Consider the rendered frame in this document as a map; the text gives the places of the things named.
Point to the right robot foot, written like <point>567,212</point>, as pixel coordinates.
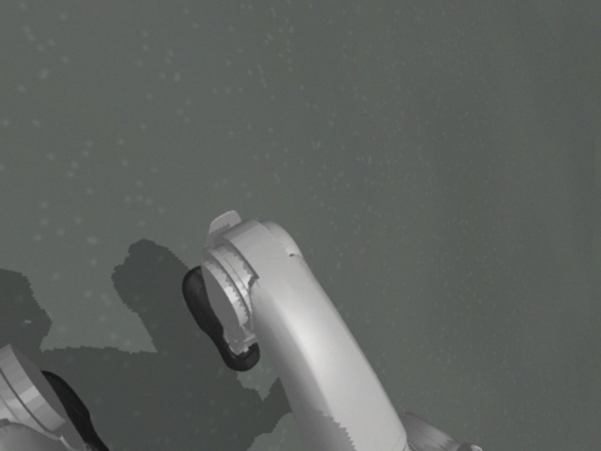
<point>196,297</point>

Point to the right robot hand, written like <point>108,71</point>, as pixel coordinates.
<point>425,436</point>

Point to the left robot foot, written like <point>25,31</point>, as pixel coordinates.
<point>76,411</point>

